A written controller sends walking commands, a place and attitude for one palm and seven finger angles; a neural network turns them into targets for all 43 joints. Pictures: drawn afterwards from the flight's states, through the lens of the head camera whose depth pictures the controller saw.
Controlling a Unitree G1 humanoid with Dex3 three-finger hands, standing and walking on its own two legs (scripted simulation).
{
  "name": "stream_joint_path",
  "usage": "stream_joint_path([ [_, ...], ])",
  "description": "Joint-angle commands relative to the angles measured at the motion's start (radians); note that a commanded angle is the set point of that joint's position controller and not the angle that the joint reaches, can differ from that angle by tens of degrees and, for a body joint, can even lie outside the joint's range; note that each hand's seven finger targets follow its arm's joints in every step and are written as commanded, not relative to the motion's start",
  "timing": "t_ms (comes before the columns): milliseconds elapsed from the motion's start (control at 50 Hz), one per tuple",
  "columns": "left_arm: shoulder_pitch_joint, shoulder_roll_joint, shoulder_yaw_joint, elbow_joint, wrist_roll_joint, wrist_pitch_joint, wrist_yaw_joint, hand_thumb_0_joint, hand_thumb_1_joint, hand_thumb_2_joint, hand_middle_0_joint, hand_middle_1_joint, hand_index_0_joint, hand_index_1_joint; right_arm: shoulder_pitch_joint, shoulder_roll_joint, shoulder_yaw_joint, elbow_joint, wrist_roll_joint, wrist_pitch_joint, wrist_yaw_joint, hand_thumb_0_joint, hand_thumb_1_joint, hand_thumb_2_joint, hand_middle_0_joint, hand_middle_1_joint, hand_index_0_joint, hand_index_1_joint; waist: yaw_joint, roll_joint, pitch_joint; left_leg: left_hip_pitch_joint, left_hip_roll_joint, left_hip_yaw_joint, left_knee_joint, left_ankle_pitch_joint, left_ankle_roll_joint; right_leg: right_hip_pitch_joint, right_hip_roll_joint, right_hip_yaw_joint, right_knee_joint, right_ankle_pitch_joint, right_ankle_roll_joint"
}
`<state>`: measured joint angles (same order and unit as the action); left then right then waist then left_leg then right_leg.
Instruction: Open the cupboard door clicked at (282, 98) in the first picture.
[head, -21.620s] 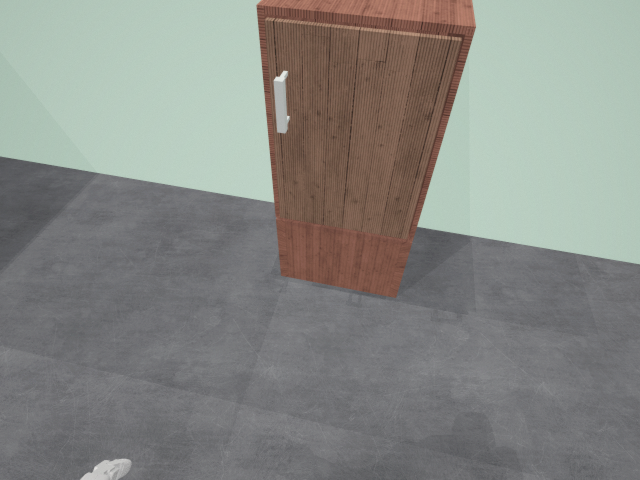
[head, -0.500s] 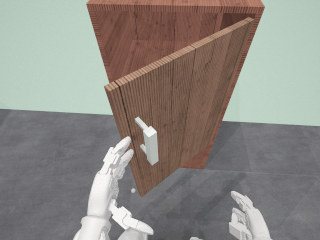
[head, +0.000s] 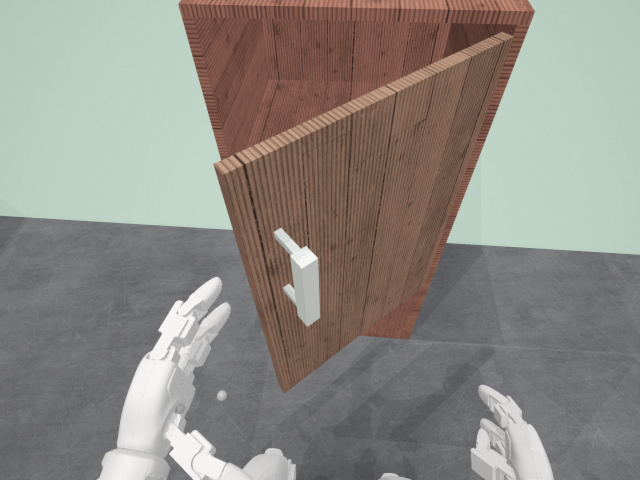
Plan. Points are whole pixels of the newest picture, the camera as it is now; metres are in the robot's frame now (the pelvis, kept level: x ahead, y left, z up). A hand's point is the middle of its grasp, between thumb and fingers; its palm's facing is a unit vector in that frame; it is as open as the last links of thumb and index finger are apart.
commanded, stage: draw the hand back to the body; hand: left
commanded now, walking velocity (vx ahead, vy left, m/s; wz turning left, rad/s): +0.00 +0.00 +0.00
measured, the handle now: (296, 278) +0.34 +0.05 +0.08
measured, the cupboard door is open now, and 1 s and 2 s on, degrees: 43 43 43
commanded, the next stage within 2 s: step back with the hand held close in 1.44 s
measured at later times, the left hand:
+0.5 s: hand (108, 376) +0.19 +0.19 +0.15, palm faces +0.12 -0.97 -0.23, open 15.5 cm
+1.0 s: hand out of the picture +0.22 +0.28 +0.22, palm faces +0.40 -0.83 -0.38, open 9.8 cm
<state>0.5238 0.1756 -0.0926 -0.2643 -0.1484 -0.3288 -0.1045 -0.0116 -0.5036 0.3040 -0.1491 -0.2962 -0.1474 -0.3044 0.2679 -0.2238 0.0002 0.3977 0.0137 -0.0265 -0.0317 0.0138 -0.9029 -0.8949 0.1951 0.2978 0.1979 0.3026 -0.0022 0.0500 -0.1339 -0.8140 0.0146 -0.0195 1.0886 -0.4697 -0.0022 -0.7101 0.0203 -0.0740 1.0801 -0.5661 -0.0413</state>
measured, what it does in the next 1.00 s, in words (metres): rises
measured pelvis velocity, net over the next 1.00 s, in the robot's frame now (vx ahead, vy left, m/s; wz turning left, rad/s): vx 0.03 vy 0.03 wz -0.01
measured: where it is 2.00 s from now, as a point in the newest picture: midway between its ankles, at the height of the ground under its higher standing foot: outside the picture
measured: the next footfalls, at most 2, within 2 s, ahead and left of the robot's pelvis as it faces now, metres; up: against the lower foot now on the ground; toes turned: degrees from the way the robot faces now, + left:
none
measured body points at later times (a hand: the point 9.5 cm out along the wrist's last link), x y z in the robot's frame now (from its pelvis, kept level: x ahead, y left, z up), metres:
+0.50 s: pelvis +0.01 +0.02 +0.04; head +0.00 +0.01 +0.49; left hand +0.18 +0.24 +0.16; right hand +0.20 -0.20 -0.02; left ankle +0.04 +0.12 -0.66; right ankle -0.01 -0.09 -0.66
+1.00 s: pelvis +0.03 +0.03 +0.07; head +0.01 +0.02 +0.52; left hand +0.19 +0.32 +0.24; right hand +0.22 -0.19 +0.00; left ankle +0.04 +0.12 -0.66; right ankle -0.01 -0.09 -0.66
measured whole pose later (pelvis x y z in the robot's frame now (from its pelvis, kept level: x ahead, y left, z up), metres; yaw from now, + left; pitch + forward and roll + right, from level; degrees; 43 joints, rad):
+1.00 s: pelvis +0.03 +0.03 +0.07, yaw -1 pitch -2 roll -1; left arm 0.51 0.35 0.28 -0.44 -0.07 -0.04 0.13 0.01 0.49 0.73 -0.19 -0.30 -0.19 -0.31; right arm 0.21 -0.22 0.05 0.58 0.01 -0.08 -0.09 0.01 -0.90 -0.89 0.20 0.30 0.20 0.30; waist 0.06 0.04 -0.02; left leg -0.23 -0.02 0.02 0.53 -0.27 0.04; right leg -0.12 0.00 -0.03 0.48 -0.32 0.00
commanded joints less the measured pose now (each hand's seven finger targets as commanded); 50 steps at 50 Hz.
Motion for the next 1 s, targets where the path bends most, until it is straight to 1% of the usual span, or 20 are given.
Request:
stream_joint_path([
  [0,0.019,0.090,0.127,-0.272,-0.039,-0.029,0.025,0.000,-0.500,0.300,-0.150,-0.300,-0.150,-0.300,-0.066,-0.085,-0.028,-0.182,0.018,-0.058,-0.014,0.000,-0.900,-0.900,0.200,0.300,0.200,0.300,0.010,-0.056,-0.171,0.212,-0.028,-0.003,-0.182,0.183,0.031,0.122,0.002,0.069,-0.261,0.307,0.032],
  [80,-0.018,0.078,0.109,-0.245,-0.056,0.026,-0.001,0.000,-0.500,0.300,-0.150,-0.300,-0.150,-0.300,-0.077,-0.102,-0.017,-0.176,0.028,-0.070,-0.024,0.000,-0.900,-0.900,0.200,0.300,0.200,0.300,-0.019,-0.070,-0.070,0.223,-0.023,-0.012,-0.219,0.123,0.034,0.092,0.005,0.064,-0.321,0.217,0.038],
  [120,-0.028,0.091,0.117,-0.260,-0.065,0.046,-0.021,0.000,-0.500,0.300,-0.150,-0.300,-0.150,-0.300,-0.075,-0.108,-0.013,-0.174,0.028,-0.081,-0.030,0.000,-0.900,-0.900,0.200,0.300,0.200,0.300,-0.017,-0.074,-0.072,0.246,-0.021,-0.018,-0.238,0.119,0.035,0.100,0.006,0.056,-0.332,0.206,0.037],
  [180,-0.008,0.115,0.137,-0.304,-0.074,0.060,-0.042,0.000,-0.500,0.300,-0.150,-0.300,-0.150,-0.300,-0.077,-0.107,-0.008,-0.173,0.029,-0.095,-0.033,0.000,-0.900,-0.900,0.200,0.300,0.200,0.300,-0.002,-0.028,-0.091,0.291,-0.020,-0.023,-0.267,0.158,0.036,0.132,0.008,0.035,-0.326,0.253,0.031],
  [260,-0.008,0.185,0.233,-0.349,-0.095,0.071,-0.043,0.000,-0.465,0.315,-0.151,-0.300,-0.151,-0.300,-0.085,-0.105,-0.006,-0.162,0.032,-0.106,-0.037,0.000,-0.900,-0.900,0.200,0.300,0.200,0.300,0.020,-0.003,-0.090,0.320,-0.020,-0.025,-0.293,0.182,0.032,0.167,0.014,0.026,-0.337,0.276,0.025],
  [280,-0.011,0.171,0.227,-0.357,-0.099,0.073,-0.045,0.000,-0.430,0.330,-0.153,-0.300,-0.153,-0.300,-0.084,-0.102,-0.001,-0.163,0.034,-0.110,-0.036,0.000,-0.900,-0.900,0.200,0.300,0.200,0.300,0.014,0.000,-0.079,0.334,-0.020,-0.028,-0.301,0.188,0.031,0.163,0.016,0.018,-0.337,0.285,0.025],
  [300,-0.002,0.172,0.239,-0.364,-0.106,0.077,-0.046,0.000,-0.395,0.345,-0.154,-0.300,-0.154,-0.300,-0.086,-0.100,-0.002,-0.160,0.036,-0.114,-0.034,0.000,-0.900,-0.900,0.200,0.300,0.200,0.300,0.023,0.026,-0.080,0.344,-0.019,-0.029,-0.312,0.186,0.027,0.166,0.017,0.013,-0.337,0.281,0.023],
  [340,0.010,0.166,0.249,-0.357,-0.120,0.094,-0.054,0.000,-0.325,0.375,-0.156,-0.300,-0.156,-0.300,-0.087,-0.102,0.000,-0.154,0.039,-0.118,-0.034,0.000,-0.900,-0.900,0.200,0.300,0.200,0.300,0.021,0.007,-0.064,0.353,-0.018,-0.032,-0.323,0.192,0.026,0.175,0.020,0.007,-0.349,0.292,0.025],
  [360,0.025,0.286,0.266,-0.405,0.016,0.140,0.064,0.000,-0.290,0.390,-0.158,-0.300,-0.158,-0.300,-0.091,-0.096,0.000,-0.158,0.028,-0.100,-0.061,0.000,-0.900,-0.900,0.200,0.300,0.200,0.300,0.062,-0.015,-0.068,0.368,-0.006,-0.028,-0.361,0.187,0.029,0.199,-0.011,0.067,-0.416,0.278,0.009],
  [380,0.029,0.200,0.214,-0.441,0.030,0.167,0.114,0.000,-0.255,0.405,-0.159,-0.300,-0.159,-0.300,-0.098,-0.083,0.011,-0.163,0.022,-0.094,-0.069,0.000,-0.900,-0.900,0.200,0.300,0.200,0.300,0.037,0.004,-0.027,0.393,-0.011,-0.018,-0.373,0.189,0.030,0.190,-0.017,0.066,-0.442,0.275,0.014],
  [400,0.058,0.171,0.196,-0.414,0.038,0.191,0.138,0.000,-0.220,0.420,-0.160,-0.300,-0.160,-0.300,-0.087,-0.083,0.012,-0.155,0.022,-0.090,-0.071,0.000,-0.900,-0.900,0.200,0.300,0.200,0.300,0.030,-0.004,-0.003,0.399,-0.005,-0.026,-0.384,0.170,0.027,0.180,-0.017,0.055,-0.449,0.250,0.017],
  [420,0.049,0.162,0.184,-0.411,0.053,0.206,0.157,0.000,-0.185,0.435,-0.161,-0.300,-0.161,-0.300,-0.087,-0.085,0.016,-0.146,0.020,-0.086,-0.071,0.000,-0.900,-0.900,0.200,0.300,0.200,0.300,0.027,0.004,0.026,0.403,-0.003,-0.028,-0.398,0.156,0.029,0.189,-0.017,0.049,-0.458,0.238,0.018],
  [460,0.030,0.200,0.216,-0.398,0.076,0.224,0.191,0.000,-0.115,0.465,-0.164,-0.300,-0.164,-0.300,-0.097,-0.094,0.015,-0.127,0.016,-0.081,-0.077,0.000,-0.900,-0.900,0.200,0.300,0.200,0.300,0.028,-0.022,0.029,0.433,0.002,-0.032,-0.421,0.161,0.031,0.214,-0.014,0.046,-0.488,0.235,0.018],
  [560,-0.007,0.272,0.300,-0.424,0.098,0.229,0.241,0.000,0.060,0.540,-0.170,-0.300,-0.170,-0.300,-0.121,-0.101,0.020,-0.095,0.007,-0.092,-0.088,0.000,-0.900,-0.900,0.200,0.300,0.200,0.300,0.043,-0.007,-0.002,0.509,0.002,-0.034,-0.490,0.200,0.030,0.315,-0.019,0.041,-0.529,0.272,0.014],
  [580,-0.015,0.255,0.288,-0.440,0.097,0.230,0.244,0.000,0.095,0.555,-0.171,-0.300,-0.171,-0.300,-0.126,-0.094,0.023,-0.090,0.007,-0.097,-0.088,0.000,-0.900,-0.900,0.200,0.300,0.200,0.300,0.038,0.012,-0.001,0.531,0.002,-0.032,-0.502,0.216,0.031,0.324,-0.023,0.042,-0.535,0.293,0.015],
  [660,-0.040,0.286,0.340,-0.434,0.099,0.232,0.255,0.000,0.235,0.615,-0.176,-0.300,-0.176,-0.300,-0.141,-0.101,0.024,-0.055,0.005,-0.111,-0.086,0.000,-0.900,-0.900,0.200,0.300,0.200,0.300,0.045,0.023,0.020,0.576,0.007,-0.039,-0.550,0.271,0.025,0.381,-0.019,0.038,-0.574,0.337,0.014],
  [680,-0.039,0.273,0.336,-0.434,0.098,0.232,0.255,0.000,0.270,0.630,-0.178,-0.300,-0.178,-0.300,-0.141,-0.098,0.024,-0.048,0.003,-0.115,-0.084,0.000,-0.900,-0.900,0.200,0.300,0.200,0.300,0.042,0.031,0.027,0.591,0.009,-0.039,-0.563,0.292,0.023,0.388,-0.019,0.037,-0.578,0.353,0.015],
  [780,-0.031,0.284,0.392,-0.396,0.090,0.233,0.252,0.000,0.445,0.705,-0.184,-0.300,-0.184,-0.300,-0.159,-0.103,0.017,-0.014,0.000,-0.121,-0.075,0.000,-0.900,-0.900,0.200,0.300,0.200,0.300,0.052,0.005,0.040,0.638,0.015,-0.031,-0.610,0.373,0.018,0.458,-0.017,0.033,-0.617,0.413,0.017],
  [900,-0.081,0.337,0.490,-0.386,0.081,0.224,0.251,0.000,0.655,0.795,-0.191,-0.300,-0.191,-0.300,-0.175,-0.105,0.009,0.013,-0.003,-0.114,-0.068,0.000,-0.900,-0.900,0.200,0.300,0.200,0.300,0.063,0.000,0.050,0.673,0.014,-0.022,-0.658,0.396,0.015,0.519,-0.013,0.035,-0.665,0.443,0.016],
  [980,-0.118,0.365,0.535,-0.403,0.077,0.217,0.251,0.000,0.795,0.855,-0.196,-0.300,-0.196,-0.300,-0.187,-0.105,0.006,0.029,-0.005,-0.117,-0.066,0.000,-0.900,-0.900,0.200,0.300,0.200,0.300,0.066,0.042,0.053,0.697,0.013,-0.012,-0.673,0.436,0.012,0.548,-0.014,0.039,-0.686,0.481,0.015],
])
